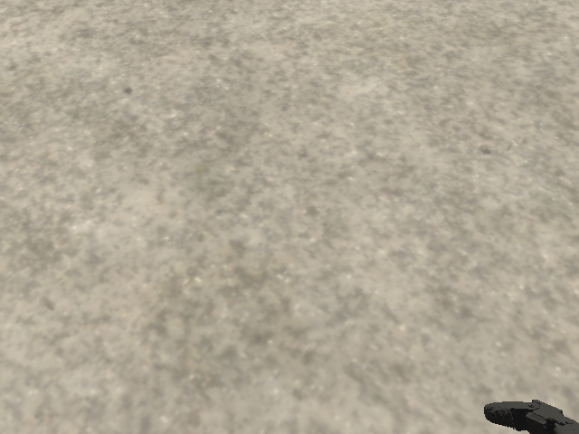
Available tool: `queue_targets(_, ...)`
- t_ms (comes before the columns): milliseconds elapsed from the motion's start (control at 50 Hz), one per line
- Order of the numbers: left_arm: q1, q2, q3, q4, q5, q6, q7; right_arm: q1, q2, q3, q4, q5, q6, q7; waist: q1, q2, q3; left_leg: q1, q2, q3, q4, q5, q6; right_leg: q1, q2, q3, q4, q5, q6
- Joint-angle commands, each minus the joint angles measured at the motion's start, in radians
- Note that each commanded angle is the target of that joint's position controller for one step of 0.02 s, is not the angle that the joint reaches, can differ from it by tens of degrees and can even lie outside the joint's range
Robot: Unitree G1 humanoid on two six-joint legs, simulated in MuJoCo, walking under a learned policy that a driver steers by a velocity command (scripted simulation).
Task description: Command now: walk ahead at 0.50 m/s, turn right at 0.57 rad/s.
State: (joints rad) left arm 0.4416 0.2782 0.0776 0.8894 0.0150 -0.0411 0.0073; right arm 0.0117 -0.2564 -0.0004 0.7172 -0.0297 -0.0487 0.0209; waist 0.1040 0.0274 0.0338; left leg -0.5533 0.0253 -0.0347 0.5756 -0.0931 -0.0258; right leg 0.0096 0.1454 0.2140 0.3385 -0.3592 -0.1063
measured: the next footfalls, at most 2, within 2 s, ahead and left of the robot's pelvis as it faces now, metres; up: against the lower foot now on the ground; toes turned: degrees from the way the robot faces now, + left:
left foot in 0.04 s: +0.19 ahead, +0.12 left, +0.00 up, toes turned -4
right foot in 0.46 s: +0.22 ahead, -0.09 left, +0.00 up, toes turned -5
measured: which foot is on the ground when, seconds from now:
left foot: up 0.00-0.02, down 0.04-1.00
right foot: down 0.00-0.06, up 0.08-0.44, down 0.46-1.00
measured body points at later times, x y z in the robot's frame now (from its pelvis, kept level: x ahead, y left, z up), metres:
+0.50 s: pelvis +0.15 +0.01 +0.00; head +0.17 +0.00 +0.45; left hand +0.32 +0.23 -0.12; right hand +0.16 -0.24 -0.14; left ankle +0.15 +0.12 -0.73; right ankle +0.18 -0.09 -0.74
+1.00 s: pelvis +0.17 +0.00 +0.01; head +0.18 -0.01 +0.46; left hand +0.24 +0.24 -0.14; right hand +0.15 -0.25 -0.15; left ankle +0.15 +0.12 -0.73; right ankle +0.18 -0.09 -0.73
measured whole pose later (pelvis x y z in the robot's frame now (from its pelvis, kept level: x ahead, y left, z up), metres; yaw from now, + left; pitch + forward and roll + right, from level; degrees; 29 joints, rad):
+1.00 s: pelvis +0.17 +0.00 +0.01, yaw -7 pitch -2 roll +0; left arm 0.23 0.21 0.00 1.06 0.00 -0.01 0.04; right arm 0.28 -0.20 0.00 1.08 -0.01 0.01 -0.03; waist -0.01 0.01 0.03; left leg -0.09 0.02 0.04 0.38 -0.26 -0.01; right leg -0.18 0.06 0.01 0.39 -0.17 -0.05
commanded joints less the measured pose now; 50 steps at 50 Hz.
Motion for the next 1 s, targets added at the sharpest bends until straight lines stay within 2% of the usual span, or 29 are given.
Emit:
queue_targets(20, -0.074, 0.186, 0.040, -0.074, -0.001, -0.019, -0.001, 0.170, -0.155, -0.050, -0.017, 0.004, -0.035, -0.020, -0.157, -0.081, -0.100, 0.360, -0.052, 0.016, -0.122, -0.042, 0.051, -0.108, -0.207, 0.149, 0.220, 0.750, -0.035)
queue_targets(40, -0.070, 0.144, 0.028, -0.084, -0.015, -0.028, -0.010, 0.310, -0.207, -0.065, 0.003, -0.015, -0.048, -0.036, -0.214, -0.006, -0.204, 0.569, 0.079, -0.095, -0.153, -0.079, 0.096, -0.193, -0.140, 0.081, 0.449, 0.641, -0.003)
queue_targets(60, -0.003, 0.046, 0.004, -0.116, -0.046, -0.030, -0.006, 0.386, -0.288, -0.082, -0.008, -0.038, -0.044, -0.051, -0.200, 0.163, -0.321, 0.807, 0.356, -0.440, -0.181, -0.004, 0.177, -0.437, -0.014, -0.055, 0.744, 0.109, 0.038)
queue_targets(80, 0.083, 0.091, 0.009, -0.115, -0.024, -0.021, 0.001, 0.342, -0.292, -0.091, -0.004, -0.016, -0.027, -0.044, -0.130, 0.261, -0.359, 0.791, 0.444, -0.706, -0.223, 0.202, 0.279, -0.554, 0.011, -0.095, 0.887, -0.221, 0.043)
queue_targets(100, 0.070, 0.119, 0.014, -0.074, 0.000, -0.004, 0.010, 0.273, -0.185, -0.071, -0.020, 0.000, -0.022, -0.037, -0.103, 0.085, -0.230, 0.661, 0.408, -0.577, -0.199, 0.262, 0.286, -0.569, -0.058, -0.079, 0.955, -0.154, 0.046)
queue_targets(120, 0.002, 0.109, 0.012, -0.073, 0.010, 0.003, 0.003, 0.235, -0.107, -0.050, -0.020, 0.010, -0.025, -0.031, -0.108, -0.004, -0.133, 0.546, 0.346, -0.408, -0.203, 0.390, 0.270, -0.557, -0.076, -0.092, 0.928, -0.107, 0.058)
queue_targets(140, -0.031, 0.090, 0.009, -0.081, 0.010, 0.009, -0.002, 0.215, -0.074, -0.038, -0.014, 0.007, -0.028, -0.028, -0.096, 0.002, -0.099, 0.487, 0.291, -0.289, -0.222, 0.478, 0.235, -0.541, -0.101, -0.098, 0.875, -0.084, 0.067)
queue_targets(160, -0.051, 0.080, 0.008, -0.090, 0.019, 0.020, -0.010, 0.228, -0.072, -0.034, 0.003, 0.010, -0.035, -0.029, -0.094, 0.056, -0.077, 0.452, 0.255, -0.215, -0.237, 0.569, 0.222, -0.530, -0.113, -0.101, 0.829, -0.071, 0.077)
queue_targets(180, -0.046, 0.070, 0.005, -0.087, 0.021, 0.031, -0.016, 0.233, -0.086, -0.037, 0.018, 0.012, -0.040, -0.026, -0.085, 0.087, -0.077, 0.422, 0.230, -0.160, -0.246, 0.645, 0.219, -0.501, -0.100, -0.112, 0.818, -0.056, 0.087)
queue_targets(240, -0.056, 0.057, -0.002, -0.092, 0.010, 0.044, -0.022, 0.244, -0.111, -0.043, 0.043, 0.012, -0.048, -0.021, -0.065, 0.089, -0.120, 0.412, 0.222, -0.089, -0.255, 0.747, 0.237, -0.472, -0.076, -0.112, 0.739, -0.005, 0.102)
queue_targets(320, -0.150, 0.020, -0.032, -0.104, 0.012, 0.054, -0.027, 0.223, -0.109, -0.036, 0.063, 0.011, -0.033, -0.020, -0.071, 0.116, -0.115, 0.340, 0.176, 0.010, -0.271, 0.653, 0.210, -0.360, -0.110, -0.178, 0.466, 0.110, 0.107)
queue_targets(400, -0.213, 0.027, -0.046, -0.102, 0.008, 0.051, -0.017, 0.276, -0.130, -0.044, 0.102, 0.017, -0.010, -0.016, -0.106, 0.118, -0.108, 0.344, 0.184, -0.023, -0.238, 0.466, 0.202, -0.260, -0.117, -0.221, 0.282, 0.154, 0.098)
queue_targets(440, -0.209, 0.025, -0.052, -0.089, 0.015, 0.037, -0.008, 0.270, -0.120, -0.040, 0.110, 0.024, 0.004, -0.023, -0.084, 0.070, -0.085, 0.298, 0.163, -0.038, -0.189, 0.243, 0.156, -0.151, -0.128, -0.210, 0.084, 0.252, 0.075)
queue_targets(460, -0.205, 0.055, -0.049, -0.086, 0.022, 0.029, 0.001, 0.300, -0.100, -0.034, 0.114, 0.015, 0.006, -0.026, -0.089, 0.008, -0.090, 0.258, 0.139, -0.039, -0.162, 0.092, 0.112, -0.075, -0.201, -0.123, 0.020, 0.329, 0.063)
queue_targets(480, -0.190, 0.121, -0.042, -0.091, 0.029, 0.021, 0.011, 0.360, -0.060, -0.026, 0.104, 0.003, 0.009, -0.025, -0.132, -0.125, -0.113, 0.216, 0.070, 0.013, -0.075, -0.149, 0.071, -0.013, -0.382, 0.057, 0.019, 0.575, 0.032)
queue_targets(500, -0.243, 0.114, -0.045, -0.086, -0.003, 0.029, 0.018, 0.432, -0.006, -0.010, 0.140, 0.028, 0.027, -0.033, -0.159, -0.210, -0.125, 0.299, 0.007, 0.057, -0.108, -0.311, 0.056, -0.131, -0.441, 0.094, 0.000, 0.574, -0.077)
queue_targets(520, -0.285, 0.068, -0.055, -0.091, -0.007, 0.031, 0.015, 0.407, -0.039, -0.013, 0.160, 0.024, 0.043, -0.042, -0.151, -0.167, -0.074, 0.351, 0.007, 0.047, -0.141, -0.281, 0.049, -0.211, -0.390, 0.080, -0.024, 0.434, -0.067)
queue_targets(540, -0.317, 0.051, -0.062, -0.088, -0.005, 0.030, 0.014, 0.371, -0.057, -0.019, 0.160, 0.018, 0.049, -0.044, -0.152, -0.163, -0.036, 0.373, 0.004, 0.042, -0.171, -0.219, 0.046, -0.251, -0.331, 0.041, -0.031, 0.329, -0.028)
queue_targets(560, -0.316, 0.043, -0.066, -0.078, 0.000, 0.032, 0.014, 0.353, -0.068, -0.022, 0.168, 0.017, 0.051, -0.042, -0.146, -0.157, -0.030, 0.398, 0.015, 0.034, -0.191, -0.167, 0.040, -0.260, -0.293, 0.015, -0.037, 0.273, 0.000)
queue_targets(580, -0.298, 0.050, -0.064, -0.063, -0.004, 0.031, 0.019, 0.345, -0.082, -0.026, 0.171, 0.013, 0.051, -0.039, -0.139, -0.162, -0.018, 0.402, 0.032, 0.022, -0.205, -0.129, 0.037, -0.262, -0.269, -0.004, -0.039, 0.256, 0.018)
queue_targets(600, -0.277, 0.055, -0.061, -0.046, -0.009, 0.030, 0.020, 0.353, -0.080, -0.025, 0.187, 0.014, 0.049, -0.037, -0.131, -0.128, -0.009, 0.386, 0.042, 0.015, -0.210, -0.109, 0.038, -0.238, -0.251, -0.025, -0.035, 0.266, 0.026)
queue_targets(640, -0.249, 0.052, -0.059, -0.017, -0.012, 0.025, 0.022, 0.356, -0.057, -0.020, 0.214, 0.018, 0.044, -0.039, -0.124, -0.068, -0.016, 0.382, 0.050, 0.010, -0.229, -0.088, 0.034, -0.188, -0.247, -0.037, -0.009, 0.341, 0.026)
queue_targets(680, -0.245, 0.049, -0.058, 0.004, -0.012, 0.021, 0.023, 0.346, -0.053, -0.021, 0.233, 0.018, 0.043, -0.044, -0.120, -0.049, -0.027, 0.389, 0.054, 0.007, -0.238, -0.074, 0.034, -0.163, -0.245, -0.047, 0.008, 0.401, 0.022)
queue_targets(1000, -0.198, 0.032, -0.061, 0.155, -0.011, 0.029, 0.032, 0.332, -0.028, -0.013, 0.361, 0.017, 0.057, -0.059, -0.115, -0.028, 0.010, 0.420, 0.071, -0.002, -0.250, -0.081, 0.047, -0.189, -0.223, -0.065, -0.029, 0.315, 0.033)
